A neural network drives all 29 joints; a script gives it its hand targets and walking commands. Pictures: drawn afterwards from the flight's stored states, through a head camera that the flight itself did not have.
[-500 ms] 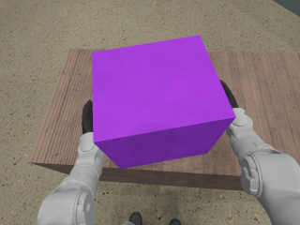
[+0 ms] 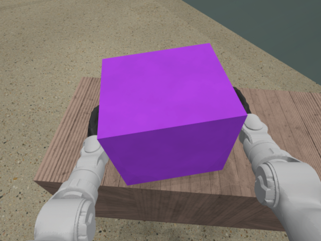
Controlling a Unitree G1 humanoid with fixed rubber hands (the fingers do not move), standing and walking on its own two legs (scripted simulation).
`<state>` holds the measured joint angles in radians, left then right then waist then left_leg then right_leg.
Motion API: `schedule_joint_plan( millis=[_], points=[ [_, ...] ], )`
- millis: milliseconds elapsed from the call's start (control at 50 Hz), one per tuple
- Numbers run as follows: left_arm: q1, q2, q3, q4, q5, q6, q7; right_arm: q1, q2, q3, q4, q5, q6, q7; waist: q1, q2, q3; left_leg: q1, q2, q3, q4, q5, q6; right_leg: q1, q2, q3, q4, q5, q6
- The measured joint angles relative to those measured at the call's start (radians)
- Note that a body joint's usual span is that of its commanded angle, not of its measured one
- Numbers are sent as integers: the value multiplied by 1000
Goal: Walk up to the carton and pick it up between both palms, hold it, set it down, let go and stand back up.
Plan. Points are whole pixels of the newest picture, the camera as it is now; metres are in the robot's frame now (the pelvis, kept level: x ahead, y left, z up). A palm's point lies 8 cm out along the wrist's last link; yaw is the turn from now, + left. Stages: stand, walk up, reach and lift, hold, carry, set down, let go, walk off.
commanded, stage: reach and lift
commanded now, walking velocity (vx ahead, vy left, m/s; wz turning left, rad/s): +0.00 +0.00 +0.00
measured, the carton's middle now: (166, 118) +0.45 +0.03 +0.02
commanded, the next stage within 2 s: none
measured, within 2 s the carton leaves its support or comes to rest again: neither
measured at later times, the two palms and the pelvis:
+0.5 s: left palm (100, 126) +0.38 +0.20 +0.05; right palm (250, 116) +0.43 -0.18 +0.08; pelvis +0.02 +0.00 +0.01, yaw +0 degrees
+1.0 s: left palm (93, 119) +0.36 +0.21 +0.09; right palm (258, 129) +0.38 -0.18 +0.10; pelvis +0.02 +0.00 +0.02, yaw +2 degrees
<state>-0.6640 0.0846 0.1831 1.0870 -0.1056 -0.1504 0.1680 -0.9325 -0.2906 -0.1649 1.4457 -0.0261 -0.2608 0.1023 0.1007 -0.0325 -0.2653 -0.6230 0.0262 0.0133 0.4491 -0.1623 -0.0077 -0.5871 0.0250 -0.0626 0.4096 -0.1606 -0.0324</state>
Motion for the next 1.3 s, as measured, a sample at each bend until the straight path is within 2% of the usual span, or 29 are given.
schedule_joint_plan(
  millis=[140,280,420,540,660,800,940,1040,1120,1300],
  points=[
    [-43,-20,45,-38,91,87,-2,3,-16,-68,-28,-9,50,23,-2,-15,48,102,0,23,-51,17,5,88,1,23,-38,18,2],
    [-7,-35,86,-108,150,133,-16,55,-2,-25,-114,20,89,17,-19,-15,78,151,9,34,-67,12,6,142,11,34,-76,29,3],
    [98,-28,46,-232,126,160,-11,129,20,69,-230,80,121,-5,-41,2,83,170,12,24,-72,1,0,176,14,25,-105,27,2],
    [162,-2,-4,-353,96,201,-7,230,37,121,-401,140,168,-41,-56,17,80,214,5,0,-96,0,-6,233,10,3,-136,20,2],
    [179,7,14,-444,118,265,-44,305,60,117,-550,166,233,-77,-70,23,108,289,0,-16,-120,-2,-7,315,7,-12,-162,14,2],
    [202,1,65,-559,178,355,-104,357,94,102,-665,145,298,-101,-98,6,171,381,-6,-19,-153,7,-6,402,2,-16,-180,14,2],
    [269,4,37,-699,188,431,-112,443,114,101,-778,163,327,-110,-123,-4,185,408,-10,-20,-162,16,-5,431,-1,-17,-193,24,3],
    [259,1,34,-725,196,482,-122,465,123,75,-812,160,362,-107,-125,-8,205,421,-12,-15,-174,31,-3,437,-4,-12,-191,34,3],
    [263,3,32,-736,184,484,-123,480,130,63,-867,147,392,-109,-127,-3,193,413,-12,-9,-184,46,0,421,-4,-7,-191,46,3],
    [169,3,75,-688,217,536,-152,413,153,-4,-827,96,432,-90,-128,-3,195,414,-15,-5,-196,67,4,407,-7,-3,-173,51,3]
  ],
)
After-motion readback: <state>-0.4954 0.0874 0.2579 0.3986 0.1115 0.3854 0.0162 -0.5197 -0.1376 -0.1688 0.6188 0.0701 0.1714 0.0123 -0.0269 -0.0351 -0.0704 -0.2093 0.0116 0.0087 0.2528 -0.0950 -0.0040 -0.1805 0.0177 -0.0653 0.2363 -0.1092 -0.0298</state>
